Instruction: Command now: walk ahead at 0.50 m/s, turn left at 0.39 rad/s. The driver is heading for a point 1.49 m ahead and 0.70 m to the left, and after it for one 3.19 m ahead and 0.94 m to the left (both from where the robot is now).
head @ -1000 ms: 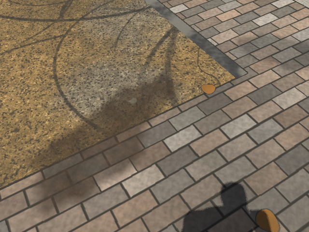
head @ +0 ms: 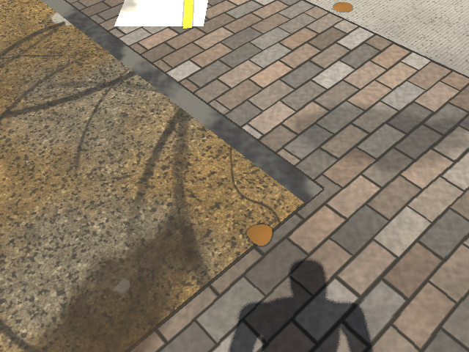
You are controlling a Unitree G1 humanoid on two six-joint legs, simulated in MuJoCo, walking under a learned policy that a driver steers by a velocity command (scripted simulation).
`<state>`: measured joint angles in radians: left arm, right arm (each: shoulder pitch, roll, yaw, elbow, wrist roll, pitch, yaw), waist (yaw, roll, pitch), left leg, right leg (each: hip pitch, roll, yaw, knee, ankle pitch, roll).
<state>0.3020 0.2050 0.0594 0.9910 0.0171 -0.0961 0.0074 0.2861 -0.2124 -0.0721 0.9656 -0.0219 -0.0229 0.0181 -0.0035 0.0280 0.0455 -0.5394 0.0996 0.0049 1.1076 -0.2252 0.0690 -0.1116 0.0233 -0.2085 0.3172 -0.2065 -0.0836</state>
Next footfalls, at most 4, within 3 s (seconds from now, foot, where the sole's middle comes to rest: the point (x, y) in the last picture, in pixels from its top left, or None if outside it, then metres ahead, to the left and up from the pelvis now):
0.32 left None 0.30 0.12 -0.78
0.88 right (217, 290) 0.68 0.10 -0.78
1.36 left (118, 277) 0.73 0.42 -0.78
1.90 right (127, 188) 1.09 0.45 -0.78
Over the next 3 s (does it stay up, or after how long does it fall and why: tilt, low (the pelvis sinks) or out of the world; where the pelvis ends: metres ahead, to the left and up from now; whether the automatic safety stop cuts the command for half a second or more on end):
stays up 1.11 0.57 -0.01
